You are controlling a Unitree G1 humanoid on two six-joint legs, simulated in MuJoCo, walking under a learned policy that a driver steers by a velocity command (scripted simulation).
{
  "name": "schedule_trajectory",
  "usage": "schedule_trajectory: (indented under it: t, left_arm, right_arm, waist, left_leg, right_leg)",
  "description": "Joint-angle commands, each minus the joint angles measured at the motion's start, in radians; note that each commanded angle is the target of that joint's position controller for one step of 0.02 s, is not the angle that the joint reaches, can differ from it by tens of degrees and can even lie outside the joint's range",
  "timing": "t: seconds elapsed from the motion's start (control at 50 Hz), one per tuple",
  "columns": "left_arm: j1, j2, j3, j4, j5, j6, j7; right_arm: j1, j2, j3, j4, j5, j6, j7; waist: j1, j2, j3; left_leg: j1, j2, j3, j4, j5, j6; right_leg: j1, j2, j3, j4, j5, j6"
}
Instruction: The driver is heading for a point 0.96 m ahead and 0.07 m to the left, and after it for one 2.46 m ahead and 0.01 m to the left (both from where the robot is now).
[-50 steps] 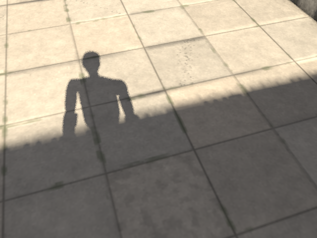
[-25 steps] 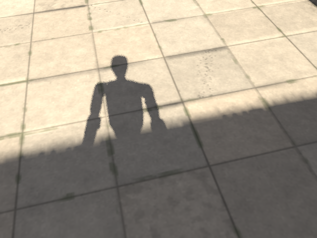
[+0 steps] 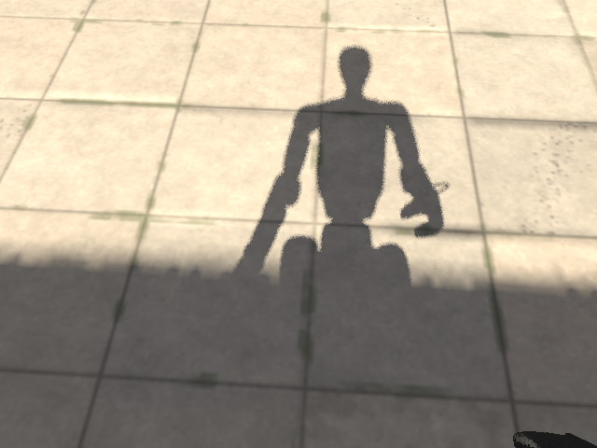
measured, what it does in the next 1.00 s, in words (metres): walks ahead, turning left: right foot, then left foot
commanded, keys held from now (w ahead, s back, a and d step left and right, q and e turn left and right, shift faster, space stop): w+q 0.30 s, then w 0.70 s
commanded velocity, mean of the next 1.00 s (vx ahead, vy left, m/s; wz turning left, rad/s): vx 0.50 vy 0.00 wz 0.31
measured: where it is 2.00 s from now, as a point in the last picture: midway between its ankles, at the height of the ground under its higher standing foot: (256, 202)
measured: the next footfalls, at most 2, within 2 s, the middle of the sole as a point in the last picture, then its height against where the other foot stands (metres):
right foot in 0.46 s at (355, 432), level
left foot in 0.98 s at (214, 348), level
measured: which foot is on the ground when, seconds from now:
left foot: down 0.00-0.48, up 0.50-0.96, down 0.98-1.00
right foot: up 0.00-0.44, down 0.46-0.98, up 1.00-1.00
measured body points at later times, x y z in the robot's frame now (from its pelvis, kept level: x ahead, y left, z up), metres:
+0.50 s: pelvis +0.30 -0.01 +0.01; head +0.33 +0.01 +0.46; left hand +0.47 +0.27 -0.06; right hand +0.38 -0.28 -0.11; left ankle +0.11 +0.06 -0.69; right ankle +0.43 -0.08 -0.71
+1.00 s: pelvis +0.55 +0.10 +0.02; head +0.58 +0.12 +0.47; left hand +0.45 +0.36 -0.12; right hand +0.85 -0.04 -0.05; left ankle +0.62 +0.23 -0.71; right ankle +0.44 -0.08 -0.69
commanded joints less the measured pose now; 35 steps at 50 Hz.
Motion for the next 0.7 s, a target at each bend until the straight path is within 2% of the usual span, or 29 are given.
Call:
schedule_trajectory:
  t: [0.02,0.04,0.06,0.08,0.12,0.16,0.2,0.26,0.32,0.36,0.4,0.42,0.44,0.46,0.48,0.5,0.52,0.54,0.56,0.58,0.6,0.64,0.7]
  left_arm:
    - [-0.135,0.13,0.017,-0.197,-0.057,-0.1,-0.025]
    - [-0.142,0.13,0.019,-0.195,-0.042,-0.099,-0.015]
    - [-0.124,0.14,0.031,-0.182,-0.02,-0.082,-0.006]
    - [-0.09,0.143,0.038,-0.179,-0.009,-0.063,-0.005]
    - [-0.099,0.121,0.04,-0.203,0.012,-0.036,-0.004]
    - [-0.18,0.108,0.037,-0.242,0.029,-0.025,0.003]
    - [-0.279,0.104,0.034,-0.278,0.03,-0.024,0.007]
    - [-0.394,0.081,0.023,-0.313,0.02,-0.033,-0.004]
    - [-0.462,0.088,0.019,-0.344,0.008,-0.044,-0.022]
    - [-0.485,0.1,0.018,-0.359,0.009,-0.056,-0.038]
    - [-0.481,0.114,0.021,-0.367,0.009,-0.067,-0.05]
    - [-0.453,0.125,0.024,-0.364,0.008,-0.071,-0.051]
    - [-0.377,0.143,0.034,-0.346,0.01,-0.075,-0.048]
    - [-0.245,0.18,0.049,-0.316,0.021,-0.079,-0.043]
    - [-0.054,0.238,0.063,-0.295,0.03,-0.075,-0.035]
    - [0.057,0.294,0.085,-0.236,0.025,-0.061,-0.044]
    - [0.056,0.193,0.063,-0.237,-0.006,-0.055,-0.048]
    - [-0.017,0.136,0.047,-0.253,-0.009,-0.047,-0.043]
    - [-0.09,0.128,0.037,-0.268,0.003,-0.038,-0.042]
    - [-0.124,0.113,0.03,-0.269,0.01,-0.035,-0.045]
    - [-0.135,0.102,0.024,-0.268,0.02,-0.036,-0.047]
    - [-0.124,0.1,0.022,-0.253,0.012,-0.039,-0.05]
    - [-0.091,0.153,0.036,-0.232,0.003,-0.037,-0.041]
  right_arm:
    - [0.325,-0.185,-0.053,0.027,-0.024,-0.017,-0.018]
    - [0.229,-0.141,-0.038,0.009,-0.011,-0.031,-0.012]
    - [0.154,-0.109,-0.025,-0.011,-0.01,-0.038,-0.011]
    - [0.121,-0.097,-0.019,-0.025,-0.014,-0.039,-0.014]
    - [0.138,-0.119,-0.021,-0.022,-0.009,-0.043,-0.024]
    - [0.186,-0.156,-0.029,-0.016,-0.009,-0.045,-0.04]
    - [0.238,-0.169,-0.032,-0.01,-0.007,-0.042,-0.053]
    - [0.295,-0.166,-0.03,-0.005,0.0,-0.032,-0.062]
    - [0.337,-0.165,-0.027,0.007,0.003,-0.026,-0.065]
    - [0.371,-0.151,-0.022,0.019,0.002,-0.021,-0.069]
    - [0.386,-0.155,-0.022,0.026,-0.005,-0.013,-0.075]
    - [0.381,-0.162,-0.024,0.025,-0.007,-0.008,-0.076]
    - [0.361,-0.164,-0.022,0.019,-0.007,-0.006,-0.075]
    - [0.332,-0.144,-0.013,0.005,-0.012,-0.008,-0.07]
    - [0.315,-0.115,0.003,-0.021,-0.028,-0.012,-0.067]
    - [0.505,-0.037,0.024,-0.003,0.004,-0.027,-0.06]
    - [0.479,-0.127,0.015,0.013,0.019,-0.034,-0.061]
    - [0.337,-0.178,0.002,-0.015,0.021,-0.036,-0.06]
    - [0.259,-0.165,0.006,-0.037,0.006,-0.038,-0.061]
    - [0.221,-0.152,0.004,-0.05,-0.015,-0.04,-0.06]
    - [0.234,-0.136,0.002,-0.053,-0.018,-0.038,-0.057]
    - [0.265,-0.095,0.01,-0.047,-0.012,-0.031,-0.056]
    - [0.182,-0.069,0.024,-0.083,-0.022,-0.03,-0.057]
  waist:
    - [-0.132,0.098,-0.282]
    - [-0.068,-0.022,-0.179]
    - [-0.023,-0.042,-0.149]
    - [0.012,-0.035,-0.127]
    - [0.029,-0.02,-0.103]
    - [0.013,-0.002,-0.078]
    - [-0.022,0.02,-0.06]
    - [-0.071,0.059,-0.055]
    - [-0.1,0.084,-0.059]
    - [-0.113,0.084,-0.065]
    - [-0.104,0.101,-0.066]
    - [-0.086,0.121,-0.071]
    - [-0.042,0.132,-0.102]
    - [0.023,0.121,-0.198]
    - [0.102,0.026,-0.349]
    - [0.037,-0.324,-0.468]
    - [0.065,-0.233,-0.395]
    - [0.082,-0.125,-0.229]
    - [0.052,-0.032,-0.144]
    - [0.027,-0.012,-0.085]
    - [-0.004,-0.043,-0.083]
    - [-0.023,-0.086,-0.092]
    - [-0.01,-0.081,-0.076]
  left_leg:
    - [0.827,0.358,-0.782,-0.432,-0.119,0.245]
    - [0.635,0.304,-0.632,-0.432,-0.002,0.198]
    - [0.491,0.257,-0.522,-0.435,0.086,0.16]
    - [0.391,0.224,-0.462,-0.453,0.126,0.147]
    - [0.285,0.199,-0.415,-0.478,0.197,0.151]
    - [0.239,0.177,-0.37,-0.493,0.248,0.151]
    - [0.245,0.15,-0.35,-0.484,0.244,0.127]
    - [0.266,0.119,-0.338,-0.457,0.167,0.078]
    - [0.327,0.141,-0.38,-0.419,0.137,0.06]
    - [0.416,0.175,-0.417,-0.359,0.16,0.059]
    - [0.485,0.209,-0.457,-0.313,0.221,0.054]
    - [0.506,0.217,-0.467,-0.286,0.294,0.048]
    - [0.513,0.195,-0.454,-0.224,0.442,0.033]
    - [0.468,0.144,-0.413,-0.075,0.539,0.006]
    - [0.308,0.08,-0.338,0.206,0.355,-0.031]
    - [-0.089,-0.078,-0.257,0.546,-0.295,-0.111]
    - [-0.238,-0.02,-0.31,0.658,-0.373,-0.106]
    - [-0.288,0.022,-0.291,0.676,-0.28,-0.105]
    - [-0.256,0.07,-0.239,0.636,-0.199,-0.106]
    - [-0.232,0.101,-0.216,0.568,-0.153,-0.11]
    - [-0.176,0.131,-0.207,0.519,-0.127,-0.11]
    - [-0.131,0.145,-0.174,0.441,-0.117,-0.121]
    - [-0.156,0.164,-0.14,0.272,-0.03,-0.148]
  right_leg:
    - [-0.768,0.055,0.239,0.498,0.026,-0.066]
    - [-0.716,0.004,0.235,0.39,0.108,-0.07]
    - [-0.628,-0.033,0.232,0.302,0.144,-0.063]
    - [-0.558,-0.056,0.238,0.251,0.164,-0.054]
    - [-0.516,-0.061,0.214,0.159,0.189,-0.023]
    - [-0.541,-0.047,0.194,0.04,0.281,0.008]
    - [-0.573,-0.019,0.185,-0.121,0.407,0.022]
    - [-0.534,0.036,0.181,-0.359,0.566,0.013]
    - [-0.506,0.064,0.179,-0.468,0.601,0.0]
    - [-0.518,0.068,0.183,-0.511,0.576,-0.018]
    - [-0.5,0.077,0.175,-0.538,0.491,-0.043]
    - [-0.462,0.086,0.163,-0.549,0.439,-0.061]
    - [-0.356,0.109,0.138,-0.589,0.428,-0.089]
    - [-0.148,0.071,0.166,-0.575,0.474,-0.137]
    - [0.139,-0.093,0.339,-0.534,0.507,-0.209]
    - [0.497,-0.312,0.799,-0.6,0.344,-0.394]
    - [0.473,-0.317,0.911,-0.683,0.093,-0.364]
    - [0.329,-0.269,0.756,-0.709,0.075,-0.309]
    - [0.174,-0.226,0.634,-0.736,0.176,-0.281]
    - [0.064,-0.187,0.561,-0.765,0.284,-0.275]
    - [0.002,-0.154,0.501,-0.786,0.356,-0.263]
    - [-0.046,-0.119,0.417,-0.819,0.455,-0.267]
    - [-0.07,-0.121,0.338,-0.858,0.558,-0.279]
Velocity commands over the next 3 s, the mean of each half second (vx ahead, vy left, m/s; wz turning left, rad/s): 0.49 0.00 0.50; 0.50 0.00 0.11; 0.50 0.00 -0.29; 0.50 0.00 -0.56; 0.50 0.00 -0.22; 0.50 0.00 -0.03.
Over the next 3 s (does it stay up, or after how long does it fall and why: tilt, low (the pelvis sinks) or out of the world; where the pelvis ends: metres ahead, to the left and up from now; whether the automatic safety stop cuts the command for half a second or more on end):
stays up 1.57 0.02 0.03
